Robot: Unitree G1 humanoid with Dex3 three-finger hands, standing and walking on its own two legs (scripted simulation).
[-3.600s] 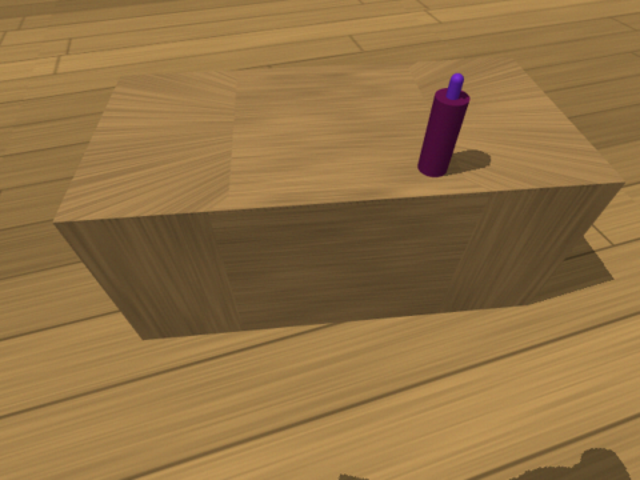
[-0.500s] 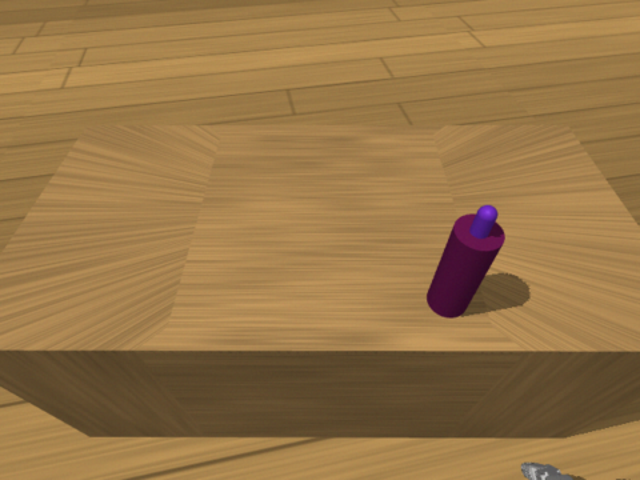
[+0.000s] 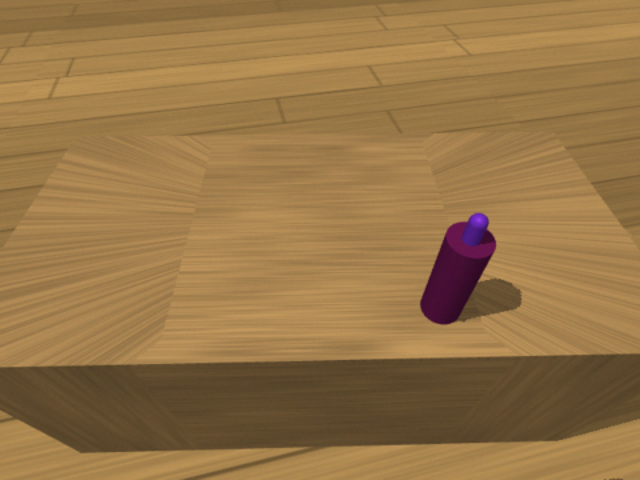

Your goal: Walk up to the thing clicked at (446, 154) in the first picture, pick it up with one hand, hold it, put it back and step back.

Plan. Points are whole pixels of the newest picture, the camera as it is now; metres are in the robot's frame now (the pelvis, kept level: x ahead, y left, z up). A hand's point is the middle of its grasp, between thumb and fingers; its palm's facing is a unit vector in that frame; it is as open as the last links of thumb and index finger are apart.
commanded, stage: walk up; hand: right
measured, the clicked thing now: (457, 268) +0.45 -0.23 -0.06
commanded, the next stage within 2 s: stand in 0.22 s
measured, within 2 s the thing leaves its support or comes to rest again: neither
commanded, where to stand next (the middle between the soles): +0.03 +0.00 m, yaw +0 degrees
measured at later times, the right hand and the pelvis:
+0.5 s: hand out of the picture +0.09 -0.25 -0.15, palm faces -0.02 +0.94 -0.34, open 7.4 cm; pelvis +0.01 +0.00 +0.00, yaw +0 degrees
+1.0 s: hand out of the picture +0.09 -0.26 -0.16, palm faces -0.02 +0.94 -0.33, open 7.4 cm; pelvis +0.01 -0.01 +0.00, yaw +0 degrees
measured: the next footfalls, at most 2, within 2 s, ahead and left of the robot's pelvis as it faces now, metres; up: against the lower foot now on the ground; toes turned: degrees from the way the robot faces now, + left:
none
